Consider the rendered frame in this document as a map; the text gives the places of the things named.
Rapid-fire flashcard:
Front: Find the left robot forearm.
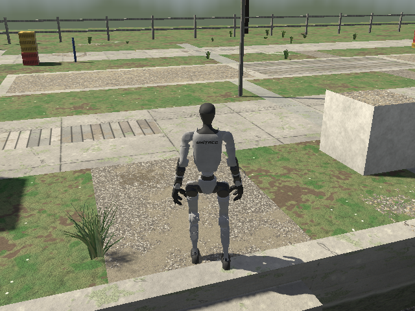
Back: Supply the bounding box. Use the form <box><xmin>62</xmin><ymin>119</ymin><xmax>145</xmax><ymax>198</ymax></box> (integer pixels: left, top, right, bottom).
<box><xmin>173</xmin><ymin>158</ymin><xmax>185</xmax><ymax>189</ymax></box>

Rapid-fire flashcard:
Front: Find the left robot thigh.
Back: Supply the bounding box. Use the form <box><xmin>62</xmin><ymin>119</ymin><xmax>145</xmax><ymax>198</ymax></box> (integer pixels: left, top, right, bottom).
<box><xmin>185</xmin><ymin>181</ymin><xmax>200</xmax><ymax>225</ymax></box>

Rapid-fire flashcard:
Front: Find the robot right foot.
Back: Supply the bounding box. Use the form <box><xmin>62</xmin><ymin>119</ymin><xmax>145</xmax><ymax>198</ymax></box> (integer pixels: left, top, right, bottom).
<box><xmin>221</xmin><ymin>254</ymin><xmax>231</xmax><ymax>270</ymax></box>

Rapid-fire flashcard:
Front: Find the right robot forearm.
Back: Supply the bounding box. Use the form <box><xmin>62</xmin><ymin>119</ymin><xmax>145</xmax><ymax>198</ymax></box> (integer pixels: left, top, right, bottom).
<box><xmin>230</xmin><ymin>157</ymin><xmax>242</xmax><ymax>187</ymax></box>

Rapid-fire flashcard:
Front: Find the robot left upper arm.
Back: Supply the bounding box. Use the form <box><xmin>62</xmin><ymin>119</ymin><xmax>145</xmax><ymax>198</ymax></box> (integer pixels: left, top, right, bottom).
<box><xmin>179</xmin><ymin>131</ymin><xmax>194</xmax><ymax>167</ymax></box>

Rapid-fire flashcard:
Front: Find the robot left hand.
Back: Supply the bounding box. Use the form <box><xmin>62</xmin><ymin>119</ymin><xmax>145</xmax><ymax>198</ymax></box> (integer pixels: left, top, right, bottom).
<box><xmin>172</xmin><ymin>187</ymin><xmax>187</xmax><ymax>205</ymax></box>

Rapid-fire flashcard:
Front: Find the robot right hand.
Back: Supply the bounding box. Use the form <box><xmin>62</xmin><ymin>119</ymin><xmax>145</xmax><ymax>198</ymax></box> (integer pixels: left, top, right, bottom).
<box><xmin>230</xmin><ymin>185</ymin><xmax>243</xmax><ymax>201</ymax></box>

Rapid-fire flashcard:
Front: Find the robot right upper arm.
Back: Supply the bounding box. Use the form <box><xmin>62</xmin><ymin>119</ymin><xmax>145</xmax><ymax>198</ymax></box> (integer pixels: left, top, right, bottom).
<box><xmin>221</xmin><ymin>131</ymin><xmax>237</xmax><ymax>167</ymax></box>

